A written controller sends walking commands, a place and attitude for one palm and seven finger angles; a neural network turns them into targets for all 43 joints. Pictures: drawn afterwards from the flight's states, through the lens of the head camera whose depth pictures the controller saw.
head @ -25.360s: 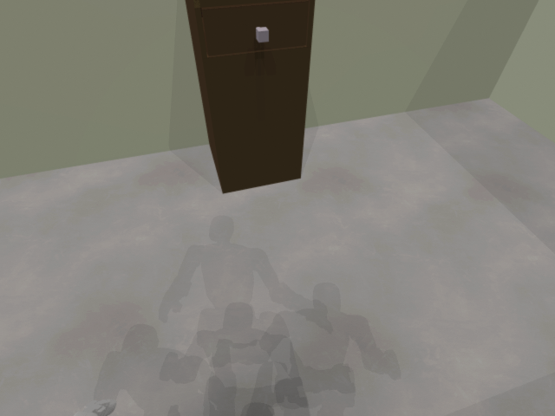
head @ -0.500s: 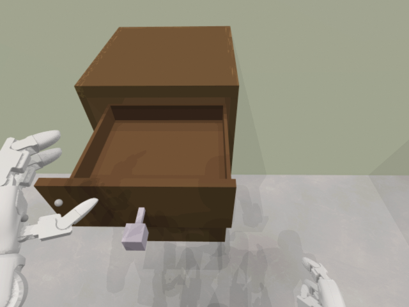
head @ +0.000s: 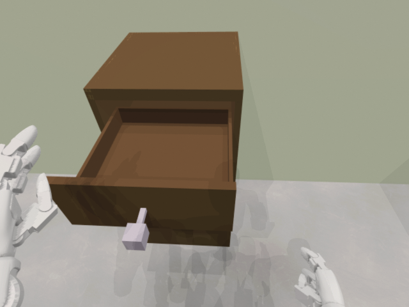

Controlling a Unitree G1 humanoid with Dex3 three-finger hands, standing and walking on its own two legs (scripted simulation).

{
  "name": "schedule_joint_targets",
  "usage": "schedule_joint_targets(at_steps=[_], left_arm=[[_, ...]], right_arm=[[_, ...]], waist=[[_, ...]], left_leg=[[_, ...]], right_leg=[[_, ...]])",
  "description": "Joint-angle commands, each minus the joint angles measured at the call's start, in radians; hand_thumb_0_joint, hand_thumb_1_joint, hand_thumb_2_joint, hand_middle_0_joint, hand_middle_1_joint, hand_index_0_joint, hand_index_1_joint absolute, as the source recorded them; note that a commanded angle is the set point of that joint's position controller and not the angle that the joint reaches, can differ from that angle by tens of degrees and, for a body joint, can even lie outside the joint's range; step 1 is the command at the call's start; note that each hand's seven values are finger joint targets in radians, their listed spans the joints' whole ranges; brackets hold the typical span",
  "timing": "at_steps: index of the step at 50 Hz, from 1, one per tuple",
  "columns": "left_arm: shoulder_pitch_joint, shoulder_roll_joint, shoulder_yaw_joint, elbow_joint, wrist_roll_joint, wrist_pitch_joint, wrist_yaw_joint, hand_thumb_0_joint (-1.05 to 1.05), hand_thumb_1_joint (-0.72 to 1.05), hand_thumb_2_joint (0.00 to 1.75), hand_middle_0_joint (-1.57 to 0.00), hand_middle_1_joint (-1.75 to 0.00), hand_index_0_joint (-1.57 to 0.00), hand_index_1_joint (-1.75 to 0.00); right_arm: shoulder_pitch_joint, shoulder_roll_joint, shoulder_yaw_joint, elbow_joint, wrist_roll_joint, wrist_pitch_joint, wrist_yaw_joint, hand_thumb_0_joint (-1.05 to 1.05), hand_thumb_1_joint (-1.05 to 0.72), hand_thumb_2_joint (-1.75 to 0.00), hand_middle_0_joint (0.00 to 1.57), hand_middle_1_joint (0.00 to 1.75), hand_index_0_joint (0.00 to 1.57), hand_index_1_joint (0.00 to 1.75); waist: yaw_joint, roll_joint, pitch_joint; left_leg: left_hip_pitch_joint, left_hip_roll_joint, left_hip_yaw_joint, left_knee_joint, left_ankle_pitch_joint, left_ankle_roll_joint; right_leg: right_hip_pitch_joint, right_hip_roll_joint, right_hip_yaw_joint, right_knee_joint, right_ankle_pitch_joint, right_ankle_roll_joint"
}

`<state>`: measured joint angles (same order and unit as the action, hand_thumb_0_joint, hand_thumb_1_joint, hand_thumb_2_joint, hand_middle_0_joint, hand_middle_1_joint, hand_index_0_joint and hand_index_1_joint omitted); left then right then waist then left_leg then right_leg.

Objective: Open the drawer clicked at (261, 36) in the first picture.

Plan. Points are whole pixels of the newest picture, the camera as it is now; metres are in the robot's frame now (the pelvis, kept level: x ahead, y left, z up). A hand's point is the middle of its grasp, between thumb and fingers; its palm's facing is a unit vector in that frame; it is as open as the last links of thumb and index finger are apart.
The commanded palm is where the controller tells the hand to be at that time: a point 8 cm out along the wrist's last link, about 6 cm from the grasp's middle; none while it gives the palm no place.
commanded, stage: step back with the hand held close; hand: left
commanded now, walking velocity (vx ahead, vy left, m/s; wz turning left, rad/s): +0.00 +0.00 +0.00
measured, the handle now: (138, 227) +0.26 +0.18 +0.02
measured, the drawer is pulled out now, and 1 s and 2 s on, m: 0.30 0.30 0.30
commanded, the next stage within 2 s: stop stepping back and stand still in 1.24 s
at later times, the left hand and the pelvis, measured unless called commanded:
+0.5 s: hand (27, 229) +0.15 +0.26 +0.19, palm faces +0.32 -0.78 -0.53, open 7.4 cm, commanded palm +0.09 +0.31 +0.21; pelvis -0.04 +0.03 +0.00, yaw +0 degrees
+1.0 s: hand out of the picture +0.07 +0.29 +0.21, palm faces +0.46 -0.77 -0.44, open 7.4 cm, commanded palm +0.01 +0.32 +0.21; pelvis -0.12 +0.04 -0.01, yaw +0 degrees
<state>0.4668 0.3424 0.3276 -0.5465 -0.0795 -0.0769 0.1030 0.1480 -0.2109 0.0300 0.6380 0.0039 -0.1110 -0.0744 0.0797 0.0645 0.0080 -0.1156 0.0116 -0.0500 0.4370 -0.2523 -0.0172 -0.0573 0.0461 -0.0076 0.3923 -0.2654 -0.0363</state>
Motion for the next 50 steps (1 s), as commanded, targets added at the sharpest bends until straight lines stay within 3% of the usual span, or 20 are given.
schedule_joint_targets(at_steps=[1,3,4,5,6,9,12,16,24,27,31,36,38,40,41,42,43,45,47,50], left_arm=[[-0.078,0.182,0.123,-0.209,0.001,-0.066,0.019,0.00,0.90,0.90,-0.20,-0.30,-0.20,-0.30],[-0.077,0.181,0.124,-0.200,-0.002,-0.068,0.017,0.00,0.90,0.90,-0.20,-0.30,-0.20,-0.30],[-0.157,0.315,0.261,-0.259,0.004,-0.107,0.019,0.00,0.90,0.90,-0.20,-0.30,-0.20,-0.30],[-0.071,0.234,0.198,-0.167,0.005,-0.111,0.007,0.00,0.90,0.90,-0.20,-0.30,-0.20,-0.30],[-0.038,0.223,0.177,-0.164,0.009,-0.111,0.003,0.00,0.90,0.90,-0.20,-0.30,-0.20,-0.30],[0.011,0.203,0.156,-0.192,0.013,-0.132,0.002,0.00,0.90,0.90,-0.20,-0.30,-0.20,-0.30],[0.073,0.221,0.176,-0.247,0.011,-0.139,0.010,0.00,0.90,0.90,-0.20,-0.30,-0.20,-0.30],[0.133,0.253,0.222,-0.316,0.012,-0.143,0.021,0.00,0.90,0.90,-0.20,-0.30,-0.20,-0.30],[0.159,0.255,0.241,-0.326,0.011,-0.155,0.040,0.00,0.90,0.90,-0.20,-0.30,-0.20,-0.30],[0.136,0.259,0.251,-0.303,0.019,-0.164,0.046,0.00,0.90,0.90,-0.20,-0.30,-0.20,-0.30],[0.078,0.233,0.219,-0.288,0.032,-0.178,0.049,0.00,0.90,0.90,-0.20,-0.30,-0.20,-0.30],[0.017,0.234,0.187,-0.316,0.041,-0.193,0.072,0.00,0.90,0.90,-0.20,-0.30,-0.20,-0.30],[-0.002,0.245,0.186,-0.349,0.042,-0.197,0.084,0.00,0.90,0.90,-0.20,-0.30,-0.20,-0.30],[0.000,0.248,0.198,-0.363,0.042,-0.199,0.089,0.00,0.90,0.90,-0.20,-0.30,-0.20,-0.30],[0.009,0.255,0.213,-0.367,0.043,-0.201,0.090,0.00,0.90,0.90,-0.20,-0.30,-0.20,-0.30],[0.018,0.268,0.237,-0.382,0.048,-0.205,0.091,0.00,0.90,0.90,-0.20,-0.30,-0.20,-0.30],[0.018,0.259,0.250,-0.385,0.060,-0.211,0.090,0.00,0.90,0.90,-0.20,-0.30,-0.20,-0.30],[0.007,0.265,0.261,-0.349,0.059,-0.214,0.083,0.00,0.90,0.90,-0.20,-0.30,-0.20,-0.30],[0.048,0.256,0.260,-0.328,0.045,-0.208,0.079,0.00,0.90,0.90,-0.20,-0.30,-0.20,-0.30],[0.069,0.221,0.217,-0.313,0.022,-0.196,0.068,0.00,0.90,0.90,-0.20,-0.30,-0.20,-0.30]], right_arm=[[-0.142,-0.093,-0.034,-0.162,-0.002,-0.056,-0.009,0.00,-0.90,-0.90,0.20,0.30,0.20,0.30],[-0.149,-0.095,-0.036,-0.160,0.000,-0.057,-0.008,0.00,-0.90,-0.90,0.20,0.30,0.20,0.30],[-0.112,-0.127,-0.042,-0.205,0.010,-0.035,0.000,0.00,-0.90,-0.90,0.20,0.30,0.20,0.30],[-0.115,-0.111,-0.044,-0.182,0.007,-0.017,0.001,0.00,-0.90,-0.90,0.20,0.30,0.20,0.30],[-0.129,-0.112,-0.046,-0.189,0.007,-0.007,0.002,0.00,-0.90,-0.90,0.20,0.30,0.20,0.30],[-0.114,-0.122,-0.054,-0.199,0.008,0.004,0.004,0.00,-0.90,-0.90,0.20,0.30,0.20,0.30],[-0.109,-0.131,-0.066,-0.215,0.012,0.016,0.003,0.00,-0.90,-0.90,0.20,0.30,0.20,0.30],[-0.101,-0.130,-0.080,-0.244,0.017,0.037,0.001,0.00,-0.90,-0.90,0.20,0.30,0.20,0.30],[-0.085,-0.138,-0.086,-0.257,0.014,0.029,-0.005,0.00,-0.90,-0.90,0.20,0.30,0.20,0.30],[-0.078,-0.145,-0.088,-0.250,0.012,0.015,-0.005,0.00,-0.90,-0.90,0.20,0.30,0.20,0.30],[-0.061,-0.145,-0.079,-0.253,0.013,-0.007,0.001,0.00,-0.90,-0.90,0.20,0.30,0.20,0.30],[-0.036,-0.142,-0.076,-0.222,0.008,-0.020,-0.002,0.00,-0.90,-0.90,0.20,0.30,0.20,0.30],[-0.029,-0.135,-0.072,-0.206,0.001,-0.022,-0.008,0.00,-0.90,-0.90,0.20,0.30,0.20,0.30],[-0.034,-0.139,-0.068,-0.212,-0.002,-0.023,-0.011,0.00,-0.90,-0.90,0.20,0.30,0.20,0.30],[-0.040,-0.145,-0.066,-0.220,-0.003,-0.025,-0.012,0.00,-0.90,-0.90,0.20,0.30,0.20,0.30],[-0.057,-0.154,-0.069,-0.230,-0.004,-0.033,-0.015,0.00,-0.90,-0.90,0.20,0.30,0.20,0.30],[-0.049,-0.142,-0.068,-0.236,-0.012,-0.039,-0.014,0.00,-0.90,-0.90,0.20,0.30,0.20,0.30],[-0.033,-0.124,-0.079,-0.223,-0.019,-0.051,-0.004,0.00,-0.90,-0.90,0.20,0.30,0.20,0.30],[-0.035,-0.123,-0.085,-0.217,-0.014,-0.063,0.009,0.00,-0.90,-0.90,0.20,0.30,0.20,0.30],[-0.044,-0.119,-0.070,-0.177,-0.018,-0.077,0.024,0.00,-0.90,-0.90,0.20,0.30,0.20,0.30]], waist=[[-0.010,-0.001,-0.070],[-0.013,-0.025,-0.049],[-0.053,-0.069,0.001],[-0.060,-0.130,-0.015],[-0.059,-0.148,-0.019],[-0.066,-0.058,-0.091],[-0.064,-0.013,-0.173],[-0.063,-0.042,-0.234],[-0.061,0.027,-0.184],[-0.064,0.038,-0.150],[-0.079,-0.017,-0.073],[-0.093,-0.115,-0.055],[-0.098,-0.105,-0.075],[-0.098,-0.024,-0.075],[-0.093,0.056,-0.070],[-0.085,0.194,-0.087],[-0.076,0.249,-0.115],[-0.078,0.178,-0.115],[-0.070,0.103,-0.128],[-0.072,0.121,-0.124]], left_leg=[[0.056,0.003,0.051,-0.032,0.239,0.031],[0.045,0.004,0.048,-0.036,0.221,0.029],[-0.022,0.014,0.019,0.014,0.182,0.052],[-0.013,0.007,0.009,0.043,0.176,0.050],[-0.007,0.005,0.014,0.061,0.183,0.050],[-0.018,0.008,0.023,0.068,0.237,0.044],[-0.013,0.031,0.011,0.043,0.379,0.043],[-0.045,0.052,-0.004,0.046,0.478,0.042],[-0.224,0.098,-0.063,-0.043,0.280,0.065],[-0.328,0.106,-0.072,-0.076,0.088,0.078],[-0.425,0.078,-0.066,-0.058,-0.212,0.081],[-0.197,-0.003,-0.009,0.186,-0.190,0.036],[-0.136,-0.004,-0.009,0.203,-0.161,0.029],[-0.200,0.039,-0.069,0.073,-0.187,0.044],[-0.305,0.094,-0.136,-0.051,-0.242,0.064],[-0.438,0.178,-0.237,-0.211,-0.358,0.093],[-0.566,0.253,-0.332,-0.311,-0.471,0.131],[-0.566,0.281,-0.312,-0.303,-0.398,0.160],[-0.451,0.250,-0.240,-0.203,-0.233,0.162],[-0.295,0.210,-0.194,-0.203,-0.118,0.139]], right_leg=[[-0.061,-0.046,-0.009,-0.064,0.258,0.022],[-0.071,-0.044,-0.010,-0.073,0.239,0.023],[-0.189,-0.102,0.089,-0.130,0.280,0.026],[-0.198,-0.125,0.082,-0.135,0.291,0.022],[-0.209,-0.138,0.097,-0.138,0.327,0.019],[-0.184,-0.157,0.086,-0.095,0.373,0.013],[-0.134,-0.133,0.045,-0.032,0.409,0.024],[-0.090,-0.116,0.026,0.032,0.457,0.031],[-0.087,-0.072,0.012,0.116,0.218,0.040],[-0.070,-0.071,0.027,0.135,0.147,0.036],[-0.143,-0.094,0.081,0.066,-0.036,0.028],[-0.469,-0.185,0.163,-0.136,-0.312,-0.026],[-0.514,-0.201,0.143,-0.122,-0.284,-0.040],[-0.456,-0.137,0.084,-0.029,-0.236,-0.004],[-0.363,-0.083,0.044,0.072,-0.211,0.019],[-0.226,-0.019,0.004,0.256,-0.165,0.039],[-0.098,0.028,-0.011,0.463,-0.132,0.049],[-0.118,0.027,0.034,0.627,-0.194,0.043],[-0.184,0.014,0.042,0.554,-0.210,0.036],[-0.238,0.024,-0.008,0.379,-0.252,0.029]])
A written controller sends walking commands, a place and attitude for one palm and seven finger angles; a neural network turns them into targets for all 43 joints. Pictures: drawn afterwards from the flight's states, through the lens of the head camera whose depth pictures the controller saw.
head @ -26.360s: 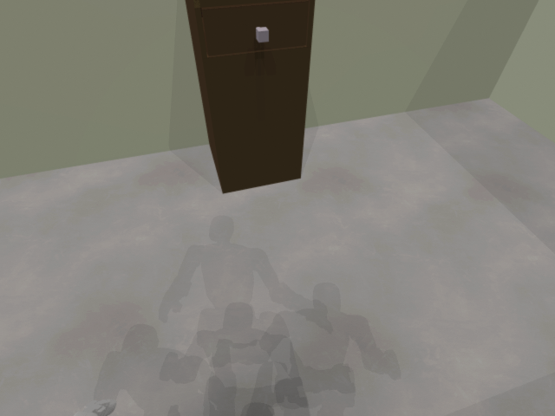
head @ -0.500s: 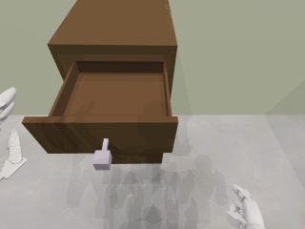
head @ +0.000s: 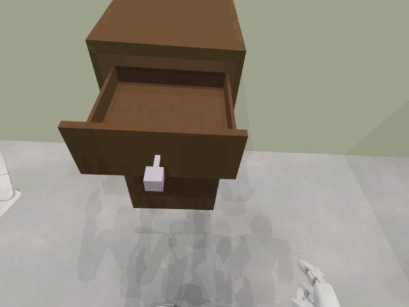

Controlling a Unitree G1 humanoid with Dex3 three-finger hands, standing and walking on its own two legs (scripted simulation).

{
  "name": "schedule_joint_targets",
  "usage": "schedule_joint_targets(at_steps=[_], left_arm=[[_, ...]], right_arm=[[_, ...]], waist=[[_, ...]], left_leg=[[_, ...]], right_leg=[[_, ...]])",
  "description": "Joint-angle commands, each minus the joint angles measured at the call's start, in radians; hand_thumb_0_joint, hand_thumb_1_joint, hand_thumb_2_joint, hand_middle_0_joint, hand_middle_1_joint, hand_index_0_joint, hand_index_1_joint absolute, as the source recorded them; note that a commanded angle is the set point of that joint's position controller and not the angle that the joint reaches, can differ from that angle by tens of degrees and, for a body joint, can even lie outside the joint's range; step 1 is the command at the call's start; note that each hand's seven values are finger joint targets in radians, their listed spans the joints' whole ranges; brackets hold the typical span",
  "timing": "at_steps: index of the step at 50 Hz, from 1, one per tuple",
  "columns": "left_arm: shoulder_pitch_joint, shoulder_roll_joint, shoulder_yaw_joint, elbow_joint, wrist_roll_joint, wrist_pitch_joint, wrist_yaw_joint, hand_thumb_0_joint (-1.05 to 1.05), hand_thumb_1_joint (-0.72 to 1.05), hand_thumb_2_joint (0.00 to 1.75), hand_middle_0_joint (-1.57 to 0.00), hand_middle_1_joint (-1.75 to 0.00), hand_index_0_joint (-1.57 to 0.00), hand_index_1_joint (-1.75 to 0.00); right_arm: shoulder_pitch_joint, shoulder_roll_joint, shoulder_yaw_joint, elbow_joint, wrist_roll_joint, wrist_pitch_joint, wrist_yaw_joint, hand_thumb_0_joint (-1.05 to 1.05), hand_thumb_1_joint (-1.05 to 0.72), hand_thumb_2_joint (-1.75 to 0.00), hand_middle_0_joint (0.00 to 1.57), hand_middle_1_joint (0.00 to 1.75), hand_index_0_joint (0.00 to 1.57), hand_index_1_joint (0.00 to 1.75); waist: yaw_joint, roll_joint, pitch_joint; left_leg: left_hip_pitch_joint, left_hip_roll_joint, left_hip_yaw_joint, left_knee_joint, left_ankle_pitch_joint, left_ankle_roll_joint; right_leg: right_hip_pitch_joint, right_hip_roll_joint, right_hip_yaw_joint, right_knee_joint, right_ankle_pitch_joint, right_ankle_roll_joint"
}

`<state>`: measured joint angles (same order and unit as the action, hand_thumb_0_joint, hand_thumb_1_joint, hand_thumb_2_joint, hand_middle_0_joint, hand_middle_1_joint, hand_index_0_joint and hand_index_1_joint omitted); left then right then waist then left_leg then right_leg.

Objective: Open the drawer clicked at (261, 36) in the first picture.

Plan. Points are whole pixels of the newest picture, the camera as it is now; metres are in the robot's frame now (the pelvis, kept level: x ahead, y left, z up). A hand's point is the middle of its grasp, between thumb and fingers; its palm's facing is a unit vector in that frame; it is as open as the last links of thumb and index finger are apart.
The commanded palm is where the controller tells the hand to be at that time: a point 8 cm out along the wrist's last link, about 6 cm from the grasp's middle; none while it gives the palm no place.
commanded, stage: step back with the hand held close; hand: left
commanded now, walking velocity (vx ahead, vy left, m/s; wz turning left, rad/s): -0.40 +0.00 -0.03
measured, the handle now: (155, 171) +0.38 +0.14 +0.03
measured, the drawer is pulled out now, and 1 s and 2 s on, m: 0.30 0.30 0.30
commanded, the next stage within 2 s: stop stepping back and stand still in 0.24 s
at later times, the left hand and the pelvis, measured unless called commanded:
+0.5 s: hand (12, 291) +0.10 +0.21 +0.20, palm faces +0.27 -0.83 -0.48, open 7.4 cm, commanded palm +0.04 +0.25 +0.22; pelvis -0.11 -0.02 +0.01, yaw -3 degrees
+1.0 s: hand out of the picture +0.02 +0.21 +0.20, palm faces +0.43 -0.80 -0.41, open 7.4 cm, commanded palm -0.05 +0.25 +0.22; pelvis -0.17 -0.03 +0.01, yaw +1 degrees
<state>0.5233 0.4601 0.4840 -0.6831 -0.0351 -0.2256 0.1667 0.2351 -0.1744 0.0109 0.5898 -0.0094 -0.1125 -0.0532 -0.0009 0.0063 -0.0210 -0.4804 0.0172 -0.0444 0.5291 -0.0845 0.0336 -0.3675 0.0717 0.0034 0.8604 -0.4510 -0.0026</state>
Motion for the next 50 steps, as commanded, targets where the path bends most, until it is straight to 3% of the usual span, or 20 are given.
schedule_joint_targets(at_steps=[1,4,7,9,11,13,14,15,17,22,26,29,31,32,33,34,35,37,45,50], left_arm=[[-0.003,0.099,0.048,-0.181,-0.029,-0.043,-0.002,0.00,0.90,0.90,-0.20,-0.30,-0.20,-0.30],[-0.034,0.129,0.059,-0.213,-0.039,-0.057,-0.018,0.00,0.90,0.90,-0.20,-0.30,-0.20,-0.30],[-0.029,0.253,0.146,-0.239,-0.045,-0.084,-0.008,0.00,0.90,0.90,-0.20,-0.30,-0.20,-0.30],[0.014,0.204,0.112,-0.216,-0.029,-0.083,-0.007,0.00,0.90,0.90,-0.20,-0.30,-0.20,-0.30],[0.072,0.214,0.148,-0.189,-0.022,-0.046,-0.019,0.00,0.90,0.90,-0.20,-0.30,-0.20,-0.30],[0.063,0.148,0.075,-0.206,-0.042,-0.037,-0.034,0.00,0.90,0.90,-0.20,-0.30,-0.20,-0.30],[0.037,0.175,0.088,-0.232,-0.045,-0.036,-0.035,0.00,0.90,0.90,-0.20,-0.30,-0.20,-0.30],[-0.011,0.193,0.078,-0.282,-0.044,-0.044,-0.035,0.00,0.90,0.90,-0.20,-0.30,-0.20,-0.30],[0.013,0.122,0.016,-0.190,-0.042,-0.058,-0.042,0.00,0.90,0.90,-0.20,-0.30,-0.20,-0.30],[0.121,0.175,0.109,-0.329,-0.031,-0.006,-0.009,0.00,0.90,0.90,-0.20,-0.30,-0.20,-0.30],[0.133,0.166,0.107,-0.331,-0.029,0.002,0.013,0.00,0.90,0.90,-0.20,-0.30,-0.20,-0.30],[0.099,0.153,0.097,-0.253,-0.012,0.003,0.028,0.00,0.90,0.90,-0.20,-0.30,-0.20,-0.30],[0.079,0.164,0.095,-0.178,-0.006,0.007,0.024,0.00,0.90,0.90,-0.20,-0.30,-0.20,-0.30],[0.073,0.193,0.115,-0.176,-0.013,0.004,0.022,0.00,0.90,0.90,-0.20,-0.30,-0.20,-0.30],[-0.013,0.191,0.092,-0.203,-0.020,-0.004,0.019,0.00,0.90,0.90,-0.20,-0.30,-0.20,-0.30],[-0.073,0.229,0.134,-0.182,-0.018,-0.035,0.015,0.00,0.90,0.90,-0.20,-0.30,-0.20,-0.30],[-0.038,0.160,0.086,-0.085,-0.015,-0.025,0.006,0.00,0.90,0.90,-0.20,-0.30,-0.20,-0.30],[-0.050,0.126,0.041,-0.046,-0.015,-0.015,-0.006,0.00,0.90,0.90,-0.20,-0.30,-0.20,-0.30],[-0.057,0.122,0.019,-0.098,0.010,-0.046,0.013,0.00,0.90,0.90,-0.20,-0.30,-0.20,-0.30],[0.027,0.156,0.077,-0.211,0.003,-0.068,0.018,0.00,0.90,0.90,-0.20,-0.30,-0.20,-0.30]], right_arm=[[-0.136,-0.157,-0.045,-0.119,-0.007,-0.077,0.008,0.00,-0.90,-0.90,0.20,0.30,0.20,0.30],[-0.160,-0.162,-0.039,-0.100,-0.005,-0.080,0.015,0.00,-0.90,-0.90,0.20,0.30,0.20,0.30],[-0.183,-0.144,-0.030,-0.096,0.011,-0.061,0.015,0.00,-0.90,-0.90,0.20,0.30,0.20,0.30],[-0.199,-0.138,-0.033,-0.128,0.040,-0.053,0.001,0.00,-0.90,-0.90,0.20,0.30,0.20,0.30],[-0.220,-0.119,-0.002,-0.148,0.026,-0.038,-0.016,0.00,-0.90,-0.90,0.20,0.30,0.20,0.30],[-0.218,-0.118,0.020,-0.128,0.024,-0.014,-0.028,0.00,-0.90,-0.90,0.20,0.30,0.20,0.30],[-0.204,-0.159,-0.002,-0.116,0.024,-0.012,-0.026,0.00,-0.90,-0.90,0.20,0.30,0.20,0.30],[-0.172,-0.180,-0.031,-0.115,0.012,-0.024,-0.010,0.00,-0.90,-0.90,0.20,0.30,0.20,0.30],[-0.107,-0.180,-0.063,-0.080,0.020,-0.056,0.020,0.00,-0.90,-0.90,0.20,0.30,0.20,0.30],[-0.105,-0.158,-0.066,-0.136,0.012,-0.053,0.015,0.00,-0.90,-0.90,0.20,0.30,0.20,0.30],[-0.142,-0.144,-0.034,-0.172,0.011,-0.069,-0.001,0.00,-0.90,-0.90,0.20,0.30,0.20,0.30],[-0.129,-0.148,-0.034,-0.155,0.006,-0.066,-0.014,0.00,-0.90,-0.90,0.20,0.30,0.20,0.30],[-0.117,-0.138,-0.042,-0.143,0.004,-0.045,-0.009,0.00,-0.90,-0.90,0.20,0.30,0.20,0.30],[-0.115,-0.153,-0.047,-0.135,-0.002,-0.033,-0.008,0.00,-0.90,-0.90,0.20,0.30,0.20,0.30],[-0.124,-0.162,-0.037,-0.109,-0.011,-0.022,-0.008,0.00,-0.90,-0.90,0.20,0.30,0.20,0.30],[-0.113,-0.176,-0.040,-0.080,-0.028,-0.022,-0.005,0.00,-0.90,-0.90,0.20,0.30,0.20,0.30],[-0.072,-0.148,-0.045,-0.077,0.005,-0.025,-0.003,0.00,-0.90,-0.90,0.20,0.30,0.20,0.30],[-0.099,-0.165,-0.058,-0.096,0.013,-0.021,-0.011,0.00,-0.90,-0.90,0.20,0.30,0.20,0.30],[-0.089,-0.145,-0.048,-0.091,0.005,-0.065,-0.030,0.00,-0.90,-0.90,0.20,0.30,0.20,0.30],[-0.075,-0.161,-0.056,-0.116,0.016,-0.077,-0.013,0.00,-0.90,-0.90,0.20,0.30,0.20,0.30]], waist=[[0.010,0.202,-0.098],[0.027,0.160,-0.128],[0.035,-0.158,-0.188],[0.039,-0.261,-0.232],[0.028,-0.187,-0.200],[-0.010,0.016,-0.156],[-0.013,0.147,-0.177],[-0.003,0.259,-0.222],[-0.005,0.099,-0.192],[-0.002,0.168,-0.214],[-0.003,0.244,-0.082],[-0.004,0.265,-0.054],[-0.012,0.028,-0.021],[-0.008,-0.142,-0.012],[-0.005,-0.190,0.057],[-0.029,-0.120,0.027],[-0.033,-0.187,-0.065],[-0.032,-0.141,-0.008],[-0.006,-0.136,0.004],[0.000,0.171,-0.109]], left_leg=[[0.085,0.196,-0.189,-0.307,-0.277,0.077],[0.162,0.158,-0.137,-0.198,-0.101,0.042],[0.175,-0.036,0.082,0.248,-0.262,-0.063],[-0.065,-0.081,0.061,0.418,-0.406,-0.058],[-0.066,-0.042,0.090,0.229,-0.345,-0.055],[0.141,-0.079,0.133,-0.083,0.033,-0.063],[0.332,0.043,0.026,-0.164,0.585,-0.022],[0.478,0.241,-0.172,-0.136,1.021,0.060],[0.450,0.327,-0.191,-0.173,0.803,0.100],[0.362,0.200,-0.093,-0.213,0.312,0.076],[0.029,0.183,-0.108,-0.437,-0.525,0.056],[-0.085,0.122,-0.044,-0.409,-0.626,0.006],[-0.003,0.007,0.052,-0.082,-0.482,-0.042],[0.086,-0.042,0.022,0.277,-0.344,-0.054],[-0.002,-0.022,-0.003,0.456,-0.282,-0.050],[-0.023,0.001,0.023,0.514,-0.243,-0.057],[-0.057,-0.006,0.017,0.520,-0.228,-0.053],[-0.060,0.015,0.034,0.452,-0.187,-0.053],[0.194,-0.008,0.138,-0.094,-0.212,0.013],[0.334,0.166,-0.049,-0.126,0.169,0.057]], right_leg=[[0.093,0.006,-0.028,-0.153,-0.066,-0.011],[0.145,-0.027,-0.003,-0.489,0.129,-0.029],[0.050,-0.355,0.236,-0.623,0.625,-0.118],[0.330,-0.359,0.142,-0.439,1.303,-0.068],[0.364,-0.329,0.086,-0.358,1.433,-0.063],[0.267,-0.175,-0.029,-0.251,1.226,-0.028],[0.126,-0.082,-0.064,-0.154,0.866,0.025],[-0.052,-0.027,-0.014,-0.009,0.121,0.018],[-0.073,-0.006,0.087,0.201,-0.193,-0.013],[-0.032,-0.028,-0.017,0.050,0.006,0.027],[0.182,-0.022,-0.083,-0.079,-0.008,0.017],[0.374,-0.007,-0.146,-0.300,-0.008,-0.004],[0.229,-0.146,0.016,-0.605,-0.107,-0.068],[-0.020,-0.363,0.362,-0.785,-0.259,-0.164],[-0.070,-0.473,0.422,-0.807,-0.129,-0.202],[-0.026,-0.458,0.291,-0.745,0.095,-0.187],[0.093,-0.398,0.240,-0.687,0.035,-0.140],[0.067,-0.345,0.187,-0.680,-0.025,-0.106],[0.171,-0.288,0.121,-0.547,0.187,-0.086],[0.120,-0.100,-0.064,-0.283,0.253,0.010]])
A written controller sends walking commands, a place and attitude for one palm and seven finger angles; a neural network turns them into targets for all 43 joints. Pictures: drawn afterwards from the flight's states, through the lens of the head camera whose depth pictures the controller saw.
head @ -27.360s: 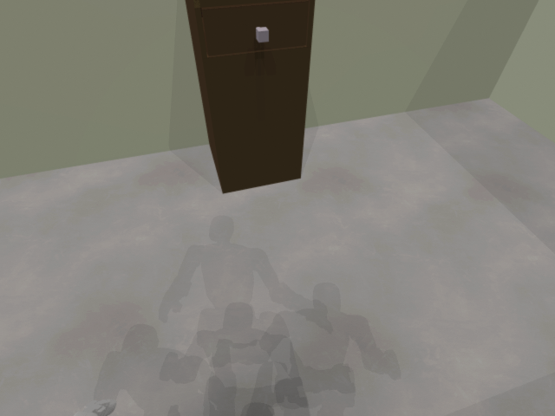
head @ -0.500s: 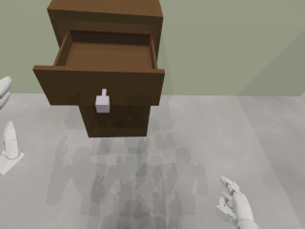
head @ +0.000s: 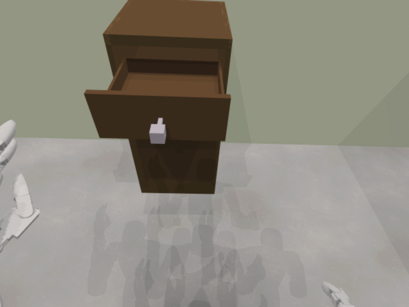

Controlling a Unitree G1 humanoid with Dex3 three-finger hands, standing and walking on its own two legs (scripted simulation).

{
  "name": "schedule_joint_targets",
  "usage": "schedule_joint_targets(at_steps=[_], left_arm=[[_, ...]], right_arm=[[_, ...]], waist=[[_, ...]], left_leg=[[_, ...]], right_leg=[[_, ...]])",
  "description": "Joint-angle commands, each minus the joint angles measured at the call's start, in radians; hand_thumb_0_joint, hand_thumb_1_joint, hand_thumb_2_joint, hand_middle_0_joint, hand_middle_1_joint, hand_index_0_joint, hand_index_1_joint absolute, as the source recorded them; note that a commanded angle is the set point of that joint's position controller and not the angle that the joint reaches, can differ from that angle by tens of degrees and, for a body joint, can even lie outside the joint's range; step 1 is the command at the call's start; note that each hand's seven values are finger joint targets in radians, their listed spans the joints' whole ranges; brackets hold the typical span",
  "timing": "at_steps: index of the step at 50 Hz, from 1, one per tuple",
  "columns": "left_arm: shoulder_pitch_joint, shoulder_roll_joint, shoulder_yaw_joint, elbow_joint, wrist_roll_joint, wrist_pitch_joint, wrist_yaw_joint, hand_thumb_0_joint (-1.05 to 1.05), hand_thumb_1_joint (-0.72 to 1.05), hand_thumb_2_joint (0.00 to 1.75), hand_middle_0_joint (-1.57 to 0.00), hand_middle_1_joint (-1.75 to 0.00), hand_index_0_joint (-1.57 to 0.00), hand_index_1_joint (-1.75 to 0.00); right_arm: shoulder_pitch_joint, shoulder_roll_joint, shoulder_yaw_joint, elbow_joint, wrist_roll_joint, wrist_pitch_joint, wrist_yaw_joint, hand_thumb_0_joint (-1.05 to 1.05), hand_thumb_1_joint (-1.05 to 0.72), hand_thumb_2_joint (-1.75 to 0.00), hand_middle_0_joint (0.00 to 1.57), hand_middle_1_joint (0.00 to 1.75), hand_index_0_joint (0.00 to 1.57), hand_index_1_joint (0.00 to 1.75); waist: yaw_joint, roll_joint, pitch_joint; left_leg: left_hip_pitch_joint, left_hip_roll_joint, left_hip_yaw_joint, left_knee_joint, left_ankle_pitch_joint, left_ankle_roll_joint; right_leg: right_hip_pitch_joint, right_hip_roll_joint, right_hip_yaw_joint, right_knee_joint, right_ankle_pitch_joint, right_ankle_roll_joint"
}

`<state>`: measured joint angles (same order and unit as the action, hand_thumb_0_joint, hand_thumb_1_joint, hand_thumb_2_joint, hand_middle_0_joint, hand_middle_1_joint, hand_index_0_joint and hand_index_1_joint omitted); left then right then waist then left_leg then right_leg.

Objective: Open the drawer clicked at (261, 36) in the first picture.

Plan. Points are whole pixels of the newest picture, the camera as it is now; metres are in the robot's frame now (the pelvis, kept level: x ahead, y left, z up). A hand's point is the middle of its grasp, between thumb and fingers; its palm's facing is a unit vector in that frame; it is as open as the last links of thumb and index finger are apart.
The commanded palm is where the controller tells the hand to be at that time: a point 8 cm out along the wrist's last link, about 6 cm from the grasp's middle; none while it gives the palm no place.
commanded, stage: stop stepping back and stand still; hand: left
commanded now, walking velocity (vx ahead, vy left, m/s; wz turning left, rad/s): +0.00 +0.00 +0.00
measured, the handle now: (158, 129) +0.56 +0.16 +0.03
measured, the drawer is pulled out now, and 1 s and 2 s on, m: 0.30 0.30 0.30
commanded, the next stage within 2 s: let the arm hang, fingers relaxed in 0.64 s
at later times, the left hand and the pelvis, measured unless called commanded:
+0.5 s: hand (8, 225) +0.17 +0.25 +0.20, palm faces +0.37 -0.81 -0.45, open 7.4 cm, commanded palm +0.11 +0.30 +0.22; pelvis -0.03 +0.02 +0.01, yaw -1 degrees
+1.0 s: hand out of the picture +0.04 +0.20 -0.14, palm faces -0.07 -0.96 -0.26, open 7.4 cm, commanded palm none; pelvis -0.06 +0.01 -0.01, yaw +0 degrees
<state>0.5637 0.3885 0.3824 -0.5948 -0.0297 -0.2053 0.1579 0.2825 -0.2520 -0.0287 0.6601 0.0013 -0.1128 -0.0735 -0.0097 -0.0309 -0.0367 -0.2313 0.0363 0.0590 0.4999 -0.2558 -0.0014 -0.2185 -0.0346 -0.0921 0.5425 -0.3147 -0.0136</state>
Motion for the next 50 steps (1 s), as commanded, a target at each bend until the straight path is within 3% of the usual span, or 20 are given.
schedule_joint_targets(at_steps=[1,2,4,6,8,14,20,24,36,37,38,39,40,42,44,45,46,47,48,50], left_arm=[[-0.014,0.225,0.182,-0.314,-0.001,-0.086,0.028,0.00,0.90,0.90,-0.20,-0.30,-0.20,-0.30],[-0.018,0.225,0.187,-0.300,-0.003,-0.084,0.027,0.00,0.90,0.90,-0.20,-0.30,-0.20,-0.30],[-0.016,0.193,0.175,-0.241,-0.007,-0.085,0.029,0.00,0.90,0.90,-0.20,-0.30,-0.20,-0.30],[-0.014,0.184,0.172,-0.192,-0.013,-0.088,0.026,0.00,0.90,0.90,-0.20,-0.30,-0.20,-0.30],[-0.006,0.174,0.160,-0.167,-0.018,-0.086,0.023,0.00,0.90,0.90,-0.20,-0.30,-0.20,-0.30],[-0.010,0.170,0.150,-0.204,-0.019,-0.079,0.011,0.00,0.90,0.90,-0.20,-0.30,-0.20,-0.30],[-0.009,0.176,0.140,-0.299,-0.012,-0.082,0.014,0.00,0.90,0.90,-0.20,-0.30,-0.20,-0.30],[0.017,0.176,0.156,-0.269,-0.014,-0.081,0.020,0.00,0.90,0.90,-0.20,-0.30,-0.20,-0.30],[0.042,0.163,0.146,-0.245,-0.017,-0.079,0.015,0.00,0.90,0.90,-0.20,-0.30,-0.20,-0.30],[-0.089,-0.016,-0.327,0.676,0.057,0.043,-0.106,0.00,0.90,0.90,-0.20,-0.30,-0.20,-0.30],[-0.117,0.012,-0.265,0.713,0.065,0.153,-0.139,0.00,0.90,0.90,-0.20,-0.30,-0.20,-0.30],[-0.111,0.002,-0.263,0.700,0.064,0.186,-0.147,0.00,0.90,0.90,-0.20,-0.30,-0.20,-0.30],[-0.140,-0.003,-0.266,0.738,0.067,0.191,-0.150,0.00,0.90,0.90,-0.20,-0.30,-0.20,-0.30],[-0.185,0.020,-0.276,0.840,0.073,0.190,-0.153,0.00,0.90,0.90,-0.20,-0.30,-0.20,-0.30],[-0.213,0.040,-0.282,0.967,0.078,0.192,-0.155,0.00,0.90,0.90,-0.20,-0.30,-0.20,-0.30],[-0.241,0.056,-0.286,1.031,0.078,0.195,-0.155,0.00,0.90,0.90,-0.20,-0.30,-0.20,-0.30],[-0.279,0.061,-0.294,1.090,0.075,0.202,-0.152,0.00,0.90,0.90,-0.20,-0.30,-0.20,-0.30],[-0.319,0.056,-0.305,1.139,0.070,0.212,-0.144,0.00,0.90,0.90,-0.20,-0.30,-0.20,-0.30],[-0.346,0.041,-0.317,1.181,0.066,0.221,-0.141,0.00,0.90,0.90,-0.20,-0.30,-0.20,-0.30],[-0.362,0.017,-0.333,1.264,0.060,0.224,-0.139,0.00,0.90,0.90,-0.20,-0.30,-0.20,-0.30]], right_arm=[[-0.126,-0.080,-0.014,-0.189,0.005,-0.077,0.010,0.00,-0.90,-0.90,0.20,0.30,0.20,0.30],[-0.137,-0.083,-0.013,-0.188,0.006,-0.082,0.010,0.00,-0.90,-0.90,0.20,0.30,0.20,0.30],[-0.127,-0.080,-0.009,-0.183,0.013,-0.085,0.014,0.00,-0.90,-0.90,0.20,0.30,0.20,0.30],[-0.120,-0.078,-0.011,-0.178,0.014,-0.082,0.021,0.00,-0.90,-0.90,0.20,0.30,0.20,0.30],[-0.119,-0.071,-0.011,-0.175,0.013,-0.073,0.026,0.00,-0.90,-0.90,0.20,0.30,0.20,0.30],[-0.150,-0.065,-0.001,-0.196,0.006,-0.056,0.023,0.00,-0.90,-0.90,0.20,0.30,0.20,0.30],[-0.156,-0.066,0.001,-0.213,-0.001,-0.069,0.018,0.00,-0.90,-0.90,0.20,0.30,0.20,0.30],[-0.148,-0.066,-0.003,-0.208,-0.002,-0.071,0.016,0.00,-0.90,-0.90,0.20,0.30,0.20,0.30],[-0.154,-0.073,-0.015,-0.210,0.001,-0.062,0.010,0.00,-0.90,-0.90,0.20,0.30,0.20,0.30],[-0.219,-0.210,-0.060,0.072,0.013,-0.140,0.084,0.00,-0.90,-0.90,0.20,0.30,0.20,0.30],[-0.153,-0.240,-0.071,0.079,0.004,-0.043,0.092,0.00,-0.90,-0.90,0.20,0.30,0.20,0.30],[-0.136,-0.215,-0.065,0.048,0.004,-0.011,0.088,0.00,-0.90,-0.90,0.20,0.30,0.20,0.30],[-0.142,-0.206,-0.057,0.052,-0.004,0.009,0.086,0.00,-0.90,-0.90,0.20,0.30,0.20,0.30],[-0.159,-0.199,-0.036,0.050,-0.016,0.043,0.083,0.00,-0.90,-0.90,0.20,0.30,0.20,0.30],[-0.165,-0.185,-0.026,0.073,-0.022,0.062,0.079,0.00,-0.90,-0.90,0.20,0.30,0.20,0.30],[-0.143,-0.157,-0.021,0.083,-0.020,0.077,0.079,0.00,-0.90,-0.90,0.20,0.30,0.20,0.30],[-0.122,-0.136,-0.015,0.102,-0.022,0.092,0.077,0.00,-0.90,-0.90,0.20,0.30,0.20,0.30],[-0.100,-0.114,-0.011,0.119,-0.027,0.110,0.074,0.00,-0.90,-0.90,0.20,0.30,0.20,0.30],[-0.083,-0.092,-0.006,0.141,-0.031,0.122,0.071,0.00,-0.90,-0.90,0.20,0.30,0.20,0.30],[-0.054,-0.069,0.005,0.178,-0.031,0.127,0.071,0.00,-0.90,-0.90,0.20,0.30,0.20,0.30]], waist=[[0.006,0.214,-0.069],[0.008,0.225,-0.032],[0.002,0.138,0.003],[-0.007,0.057,-0.015],[-0.015,0.021,-0.033],[-0.002,0.075,-0.032],[0.008,0.152,-0.059],[0.006,0.109,-0.052],[0.003,0.085,-0.044],[-0.048,0.123,0.020],[-0.028,0.149,-0.015],[-0.027,0.154,-0.010],[-0.018,0.135,-0.022],[0.001,0.003,-0.022],[0.012,-0.142,-0.035],[0.003,-0.226,-0.039],[-0.010,-0.257,-0.026],[-0.019,-0.238,-0.001],[-0.026,-0.149,0.023],[-0.033,-0.010,0.040]], left_leg=[[0.032,0.139,-0.136,-0.101,0.315,0.085],[-0.039,0.130,-0.121,-0.127,0.223,0.074],[-0.113,0.103,-0.095,-0.099,0.159,0.055],[-0.094,0.054,-0.047,-0.032,0.167,0.027],[-0.048,0.026,-0.021,0.015,0.166,0.011],[-0.022,0.055,-0.057,-0.101,0.188,0.021],[-0.036,0.057,-0.063,-0.149,0.156,0.020],[-0.046,0.047,-0.059,-0.141,0.108,0.014],[-0.041,0.030,-0.054,-0.152,0.060,0.006],[-0.048,0.083,-0.084,-0.014,0.262,0.008],[-0.061,0.116,-0.102,-0.055,0.309,0.021],[-0.080,0.133,-0.116,-0.062,0.296,0.038],[-0.142,0.151,-0.145,-0.081,0.242,0.066],[-0.168,0.142,-0.175,-0.088,0.187,0.083],[-0.146,0.083,-0.137,-0.021,0.086,0.059],[-0.102,0.034,-0.101,0.041,0.039,0.045],[-0.061,-0.008,-0.065,0.091,-0.004,0.032],[-0.025,-0.027,-0.037,0.136,-0.055,0.021],[-0.010,-0.024,-0.026,0.146,-0.068,0.017],[0.014,-0.001,-0.050,0.071,0.046,0.019]], right_leg=[[-0.002,0.015,0.019,0.019,0.101,0.019],[0.026,0.017,0.024,0.006,0.084,0.018],[0.074,0.006,0.053,-0.043,0.200,0.008],[0.081,-0.031,0.118,-0.093,0.317,-0.009],[0.053,-0.074,0.160,-0.138,0.363,-0.025],[0.050,-0.007,0.086,-0.135,0.260,0.013],[0.093,0.017,0.053,-0.116,0.237,0.024],[0.090,0.010,0.070,-0.151,0.225,0.020],[0.073,0.008,0.069,-0.195,0.178,0.023],[-0.128,-0.046,0.031,-0.042,0.205,-0.004],[-0.110,-0.070,0.081,-0.056,0.166,-0.004],[-0.105,-0.041,0.063,-0.008,0.101,-0.004],[-0.092,-0.024,0.061,0.056,0.031,-0.008],[-0.041,-0.013,0.082,0.054,0.016,-0.017],[-0.025,-0.063,0.128,-0.059,0.058,-0.031],[-0.069,-0.121,0.179,-0.133,0.043,-0.049],[-0.122,-0.165,0.211,-0.188,0.012,-0.077],[-0.175,-0.187,0.214,-0.228,-0.052,-0.099],[-0.205,-0.190,0.215,-0.243,-0.103,-0.106],[-0.197,-0.148,0.185,-0.200,-0.085,-0.086]])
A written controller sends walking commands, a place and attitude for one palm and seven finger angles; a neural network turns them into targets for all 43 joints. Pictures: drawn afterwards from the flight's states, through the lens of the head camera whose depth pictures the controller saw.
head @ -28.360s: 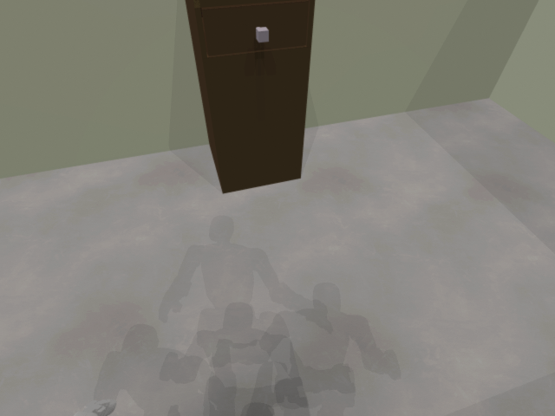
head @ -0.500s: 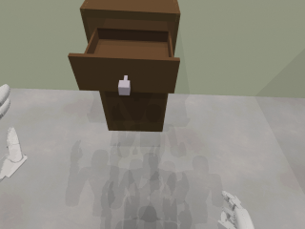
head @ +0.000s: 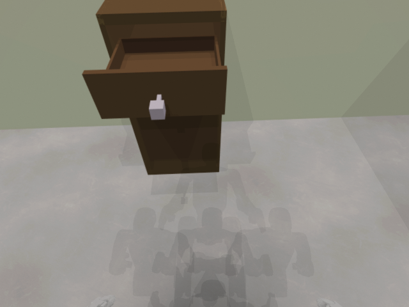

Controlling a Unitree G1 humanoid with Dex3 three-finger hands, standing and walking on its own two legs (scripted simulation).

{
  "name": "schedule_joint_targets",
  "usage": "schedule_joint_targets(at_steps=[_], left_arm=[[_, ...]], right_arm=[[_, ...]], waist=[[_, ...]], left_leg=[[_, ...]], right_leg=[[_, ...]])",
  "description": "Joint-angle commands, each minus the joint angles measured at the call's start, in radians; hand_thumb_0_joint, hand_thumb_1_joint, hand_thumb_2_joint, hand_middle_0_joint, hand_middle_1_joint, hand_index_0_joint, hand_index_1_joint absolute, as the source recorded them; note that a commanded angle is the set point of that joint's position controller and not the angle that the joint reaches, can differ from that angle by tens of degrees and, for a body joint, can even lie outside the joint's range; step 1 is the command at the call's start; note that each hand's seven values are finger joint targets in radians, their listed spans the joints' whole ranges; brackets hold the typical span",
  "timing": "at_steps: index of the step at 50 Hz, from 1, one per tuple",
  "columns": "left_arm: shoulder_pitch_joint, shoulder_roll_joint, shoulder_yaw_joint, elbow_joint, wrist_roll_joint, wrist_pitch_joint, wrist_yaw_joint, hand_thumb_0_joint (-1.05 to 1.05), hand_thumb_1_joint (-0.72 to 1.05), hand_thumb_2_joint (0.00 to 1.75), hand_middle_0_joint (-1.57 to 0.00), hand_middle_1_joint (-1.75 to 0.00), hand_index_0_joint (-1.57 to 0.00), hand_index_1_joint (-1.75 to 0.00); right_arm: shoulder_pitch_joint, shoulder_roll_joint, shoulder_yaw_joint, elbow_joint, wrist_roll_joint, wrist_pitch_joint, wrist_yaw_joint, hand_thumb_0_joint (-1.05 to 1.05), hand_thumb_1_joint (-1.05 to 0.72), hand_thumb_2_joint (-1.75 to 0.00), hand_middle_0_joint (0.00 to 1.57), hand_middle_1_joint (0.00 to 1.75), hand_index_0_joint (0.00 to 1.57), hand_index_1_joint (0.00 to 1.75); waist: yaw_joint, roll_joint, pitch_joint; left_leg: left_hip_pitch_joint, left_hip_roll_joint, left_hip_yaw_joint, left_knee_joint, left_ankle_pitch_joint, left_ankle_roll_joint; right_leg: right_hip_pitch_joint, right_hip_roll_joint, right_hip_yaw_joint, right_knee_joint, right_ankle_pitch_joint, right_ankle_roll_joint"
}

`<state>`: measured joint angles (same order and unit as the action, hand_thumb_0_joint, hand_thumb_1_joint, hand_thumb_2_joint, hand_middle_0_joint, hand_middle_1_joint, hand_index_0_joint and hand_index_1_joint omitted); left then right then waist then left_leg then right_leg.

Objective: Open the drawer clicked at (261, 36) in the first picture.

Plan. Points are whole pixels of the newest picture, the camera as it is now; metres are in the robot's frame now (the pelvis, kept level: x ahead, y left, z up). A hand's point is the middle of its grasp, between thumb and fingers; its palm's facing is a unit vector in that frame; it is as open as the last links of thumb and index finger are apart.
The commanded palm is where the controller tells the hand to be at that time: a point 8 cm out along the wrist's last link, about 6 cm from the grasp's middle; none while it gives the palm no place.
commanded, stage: let the arm hang, fingers relaxed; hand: left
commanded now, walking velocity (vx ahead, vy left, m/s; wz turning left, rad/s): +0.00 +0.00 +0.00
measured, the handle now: (158, 105) +0.61 +0.15 +0.04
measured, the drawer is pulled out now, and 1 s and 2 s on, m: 0.30 0.30 0.30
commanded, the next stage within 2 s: look to check the result in 0.84 s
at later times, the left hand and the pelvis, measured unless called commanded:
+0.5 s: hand out of the picture -0.02 +0.19 -0.16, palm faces +0.05 -0.97 -0.24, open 7.4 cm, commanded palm none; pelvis +0.00 +0.00 +0.01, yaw +1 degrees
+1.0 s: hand out of the picture +0.03 +0.17 -0.16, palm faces +0.03 -0.98 -0.21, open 7.4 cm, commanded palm none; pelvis +0.02 -0.01 +0.02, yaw +0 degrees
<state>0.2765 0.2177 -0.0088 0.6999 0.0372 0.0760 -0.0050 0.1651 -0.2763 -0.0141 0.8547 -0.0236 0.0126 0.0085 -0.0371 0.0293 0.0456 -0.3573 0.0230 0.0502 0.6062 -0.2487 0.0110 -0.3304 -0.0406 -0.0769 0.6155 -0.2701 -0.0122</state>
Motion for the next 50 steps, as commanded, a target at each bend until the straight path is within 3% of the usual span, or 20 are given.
schedule_joint_targets(at_steps=[1,2,3,5,10,13,16,20,24,27,37,44,50], left_arm=[[-0.054,0.170,0.053,0.015,-0.012,-0.060,0.023,0.00,0.90,0.90,-0.20,-0.30,-0.20,-0.30],[-0.024,0.161,0.050,0.051,-0.014,-0.061,0.024,0.00,0.90,0.90,-0.20,-0.30,-0.20,-0.30],[0.001,0.145,0.048,0.096,-0.015,-0.060,0.024,0.00,0.90,0.90,-0.20,-0.30,-0.20,-0.30],[0.046,0.131,0.062,0.168,-0.016,-0.059,0.024,0.00,0.90,0.90,-0.20,-0.30,-0.20,-0.30],[0.046,0.117,0.057,0.266,-0.021,-0.071,0.022,0.00,0.90,0.90,-0.20,-0.30,-0.20,-0.30],[0.040,0.103,0.058,0.304,-0.021,-0.070,0.024,0.00,0.90,0.90,-0.20,-0.30,-0.20,-0.30],[0.047,0.091,0.057,0.334,-0.020,-0.066,0.028,0.00,0.90,0.90,-0.20,-0.30,-0.20,-0.30],[0.052,0.077,0.058,0.362,-0.019,-0.066,0.032,0.00,0.90,0.90,-0.20,-0.30,-0.20,-0.30],[0.053,0.069,0.059,0.372,-0.018,-0.065,0.034,0.00,0.90,0.90,-0.20,-0.30,-0.20,-0.30],[0.061,0.062,0.058,0.374,-0.018,-0.069,0.036,0.00,0.90,0.90,-0.20,-0.30,-0.20,-0.30],[0.042,0.048,0.058,0.379,-0.019,-0.081,0.039,0.00,0.90,0.90,-0.20,-0.30,-0.20,-0.30],[0.019,0.051,0.055,0.389,-0.023,-0.086,0.039,0.00,0.90,0.90,-0.20,-0.30,-0.20,-0.30],[0.014,0.055,0.051,0.400,-0.024,-0.087,0.040,0.00,0.90,0.90,-0.20,-0.30,-0.20,-0.30]], right_arm=[[0.060,-0.043,-0.007,-0.002,-0.005,-0.002,-0.013,0.00,-0.90,-0.90,0.20,0.30,0.20,0.30],[0.055,-0.061,-0.006,0.006,-0.005,-0.003,-0.016,0.00,-0.90,-0.90,0.20,0.30,0.20,0.30],[0.047,-0.063,-0.006,0.022,-0.005,-0.002,-0.019,0.00,-0.90,-0.90,0.20,0.30,0.20,0.30],[0.049,-0.051,-0.014,0.046,-0.008,0.005,-0.024,0.00,-0.90,-0.90,0.20,0.30,0.20,0.30],[0.153,-0.023,-0.023,0.118,-0.003,0.008,-0.033,0.00,-0.90,-0.90,0.20,0.30,0.20,0.30],[0.191,-0.005,-0.025,0.147,-0.001,0.011,-0.035,0.00,-0.90,-0.90,0.20,0.30,0.20,0.30],[0.207,0.011,-0.025,0.173,-0.003,0.014,-0.036,0.00,-0.90,-0.90,0.20,0.30,0.20,0.30],[0.220,0.031,-0.024,0.196,-0.004,0.014,-0.036,0.00,-0.90,-0.90,0.20,0.30,0.20,0.30],[0.219,0.046,-0.022,0.210,-0.005,0.013,-0.035,0.00,-0.90,-0.90,0.20,0.30,0.20,0.30],[0.207,0.049,-0.025,0.211,-0.004,0.008,-0.036,0.00,-0.90,-0.90,0.20,0.30,0.20,0.30],[0.179,0.058,-0.021,0.222,0.001,-0.008,-0.041,0.00,-0.90,-0.90,0.20,0.30,0.20,0.30],[0.169,0.052,-0.018,0.233,0.004,-0.012,-0.043,0.00,-0.90,-0.90,0.20,0.30,0.20,0.30],[0.150,0.044,-0.016,0.242,0.004,-0.007,-0.043,0.00,-0.90,-0.90,0.20,0.30,0.20,0.30]], waist=[[0.003,0.009,-0.044],[0.020,0.091,-0.048],[0.032,0.122,-0.028],[0.048,0.186,-0.001],[0.031,0.068,-0.042],[0.023,-0.013,-0.010],[0.022,-0.021,0.044],[0.022,-0.051,0.067],[0.024,-0.030,0.075],[0.032,-0.048,0.069],[0.035,0.023,0.040],[0.028,-0.007,-0.005],[0.026,-0.015,0.027]], left_leg=[[0.133,0.037,-0.079,-0.094,0.095,0.010],[0.089,0.072,-0.130,-0.162,0.090,0.018],[0.019,0.086,-0.149,-0.216,-0.021,0.022],[-0.037,0.073,-0.149,-0.262,-0.171,0.022],[0.048,0.060,-0.123,-0.224,-0.114,0.018],[0.074,0.063,-0.121,-0.222,-0.108,0.019],[0.062,0.060,-0.116,-0.228,-0.131,0.018],[0.063,0.059,-0.114,-0.235,-0.129,0.019],[0.055,0.063,-0.118,-0.258,-0.139,0.020],[0.056,0.066,-0.115,-0.266,-0.127,0.019],[0.089,0.075,-0.107,-0.282,-0.002,0.012],[0.146,0.079,-0.089,-0.261,0.103,0.006],[0.162,0.078,-0.079,-0.264,0.096,0.003]], right_leg=[[-0.053,-0.108,0.143,-0.231,-0.083,-0.067],[0.011,-0.069,0.114,-0.204,-0.070,-0.044],[0.064,-0.049,0.102,-0.213,-0.109,-0.031],[0.104,-0.041,0.096,-0.222,-0.129,-0.035],[0.097,-0.064,0.108,-0.282,-0.133,-0.049],[0.051,-0.068,0.098,-0.306,-0.174,-0.050],[0.010,-0.069,0.101,-0.321,-0.223,-0.050],[-0.008,-0.069,0.102,-0.325,-0.237,-0.047],[-0.007,-0.061,0.096,-0.308,-0.222,-0.041],[0.014,-0.054,0.099,-0.304,-0.198,-0.036],[0.090,-0.058,0.087,-0.279,-0.023,-0.032],[0.124,-0.069,0.085,-0.286,0.055,-0.030],[0.106,-0.072,0.095,-0.313,0.035,-0.029]])
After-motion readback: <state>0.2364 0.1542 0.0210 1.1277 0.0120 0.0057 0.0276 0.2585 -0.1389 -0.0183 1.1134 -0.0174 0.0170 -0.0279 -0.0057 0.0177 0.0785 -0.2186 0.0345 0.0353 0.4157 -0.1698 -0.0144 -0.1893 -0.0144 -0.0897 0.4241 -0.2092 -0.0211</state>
